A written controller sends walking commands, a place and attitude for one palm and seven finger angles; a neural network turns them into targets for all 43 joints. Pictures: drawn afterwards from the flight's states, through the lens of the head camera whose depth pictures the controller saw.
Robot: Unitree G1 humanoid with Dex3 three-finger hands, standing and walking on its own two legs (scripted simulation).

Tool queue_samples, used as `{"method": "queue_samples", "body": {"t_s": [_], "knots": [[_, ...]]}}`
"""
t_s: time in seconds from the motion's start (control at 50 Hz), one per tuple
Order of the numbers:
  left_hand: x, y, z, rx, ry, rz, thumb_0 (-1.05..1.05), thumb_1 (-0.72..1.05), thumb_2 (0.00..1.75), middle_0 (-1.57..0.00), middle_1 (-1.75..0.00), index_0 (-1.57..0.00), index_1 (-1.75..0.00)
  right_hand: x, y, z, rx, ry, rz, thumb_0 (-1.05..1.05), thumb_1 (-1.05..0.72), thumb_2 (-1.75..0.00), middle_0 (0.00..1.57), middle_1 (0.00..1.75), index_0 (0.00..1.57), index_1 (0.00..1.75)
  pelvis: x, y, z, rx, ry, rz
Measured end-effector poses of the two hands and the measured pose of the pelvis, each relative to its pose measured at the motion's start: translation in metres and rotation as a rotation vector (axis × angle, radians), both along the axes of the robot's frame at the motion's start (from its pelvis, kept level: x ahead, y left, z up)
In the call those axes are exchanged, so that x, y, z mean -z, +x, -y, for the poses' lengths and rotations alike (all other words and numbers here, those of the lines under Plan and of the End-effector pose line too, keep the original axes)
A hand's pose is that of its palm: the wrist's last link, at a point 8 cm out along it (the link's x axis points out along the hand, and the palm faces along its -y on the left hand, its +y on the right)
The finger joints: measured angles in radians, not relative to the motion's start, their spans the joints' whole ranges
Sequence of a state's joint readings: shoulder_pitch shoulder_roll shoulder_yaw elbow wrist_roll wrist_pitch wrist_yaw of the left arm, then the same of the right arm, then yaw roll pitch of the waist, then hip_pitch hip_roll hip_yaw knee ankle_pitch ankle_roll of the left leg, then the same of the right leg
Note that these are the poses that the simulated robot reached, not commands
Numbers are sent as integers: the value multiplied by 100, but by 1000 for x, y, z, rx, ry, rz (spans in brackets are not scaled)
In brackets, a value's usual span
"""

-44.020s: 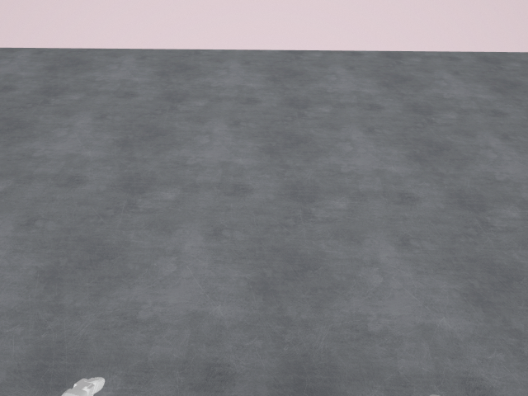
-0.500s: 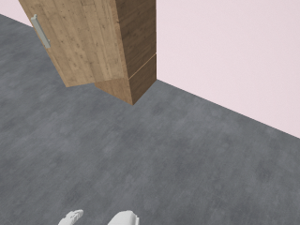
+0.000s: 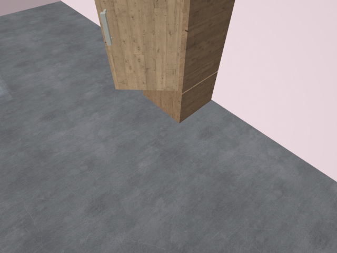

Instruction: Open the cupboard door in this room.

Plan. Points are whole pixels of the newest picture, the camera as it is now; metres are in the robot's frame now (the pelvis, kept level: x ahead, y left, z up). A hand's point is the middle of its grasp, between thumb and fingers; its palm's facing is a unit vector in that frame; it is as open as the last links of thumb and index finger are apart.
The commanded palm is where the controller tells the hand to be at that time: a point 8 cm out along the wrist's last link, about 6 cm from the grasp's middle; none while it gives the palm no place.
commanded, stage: take the last steps up to it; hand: left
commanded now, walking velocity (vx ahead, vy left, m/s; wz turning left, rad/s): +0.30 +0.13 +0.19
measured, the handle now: (107, 27) +1.08 +0.40 +0.00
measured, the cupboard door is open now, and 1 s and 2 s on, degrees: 46 46 46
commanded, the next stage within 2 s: come to a stop and stand still in 1.54 s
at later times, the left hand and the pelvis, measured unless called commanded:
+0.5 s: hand out of the picture +0.04 +0.24 -0.19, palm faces +0.18 -0.97 -0.17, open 7.4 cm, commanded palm none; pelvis +0.12 +0.07 -0.01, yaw +5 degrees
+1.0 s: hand (101, 175) +0.36 +0.25 -0.15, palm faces +0.09 -0.97 -0.21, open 7.3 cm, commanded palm none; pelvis +0.29 +0.07 +0.00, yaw +3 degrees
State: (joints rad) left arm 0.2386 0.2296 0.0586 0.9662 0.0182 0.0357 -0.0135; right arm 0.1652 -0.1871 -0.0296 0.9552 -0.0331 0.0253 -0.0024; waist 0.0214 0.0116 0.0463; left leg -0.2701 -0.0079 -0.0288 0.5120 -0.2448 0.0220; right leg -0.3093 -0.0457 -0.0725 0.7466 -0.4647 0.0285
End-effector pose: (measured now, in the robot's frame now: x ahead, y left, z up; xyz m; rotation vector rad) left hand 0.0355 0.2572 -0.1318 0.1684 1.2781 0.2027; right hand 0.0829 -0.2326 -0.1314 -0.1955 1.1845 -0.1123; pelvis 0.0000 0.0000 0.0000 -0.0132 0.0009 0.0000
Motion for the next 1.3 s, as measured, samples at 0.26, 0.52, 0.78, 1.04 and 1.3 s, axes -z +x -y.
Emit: {"method": "queue_samples", "body": {"t_s": [0.26, 0.52, 0.78, 1.04, 1.3], "knots": [[-8, -38, 25, -125, -43, -118, 1, 91, 89, -20, -30, -20, -30, -2, 37, 4, -35, 19, -105, 1, -91, -90, 20, 30, 20, 30, -10, 50, -8, -81, 45, -15], [28, 11, -40, -164, -98, -246, 1, 91, 89, -20, -30, -20, -30, 2, 152, -90, -108, -7, 38, 0, -91, -90, 20, 30, 20, 30, 11, 128, -76, -85, 25, 7], [-16, 264, -70, 22, -16, 175, 1, 91, 90, -19, -29, -20, -30, 11, 115, -85, 54, 26, -198, 0, -93, -90, 20, 30, 20, 30, -4, 208, -85, -52, 52, 5], [-7, 297, -49, -43, -15, 51, 0, 94, 89, -20, -30, -20, -30, 9, 221, -76, 62, 47, -224, 1, -91, -90, 20, 30, 20, 30, -7, 305, -70, -61, 25, 0], [29, 257, -76, -184, -144, -297, 1, 92, 89, -20, -30, -20, -30, -1, 449, -142, -110, -12, 79, 0, -91, -90, 19, 30, 20, 30, 14, 408, -132, -67, -8, 7]]}}
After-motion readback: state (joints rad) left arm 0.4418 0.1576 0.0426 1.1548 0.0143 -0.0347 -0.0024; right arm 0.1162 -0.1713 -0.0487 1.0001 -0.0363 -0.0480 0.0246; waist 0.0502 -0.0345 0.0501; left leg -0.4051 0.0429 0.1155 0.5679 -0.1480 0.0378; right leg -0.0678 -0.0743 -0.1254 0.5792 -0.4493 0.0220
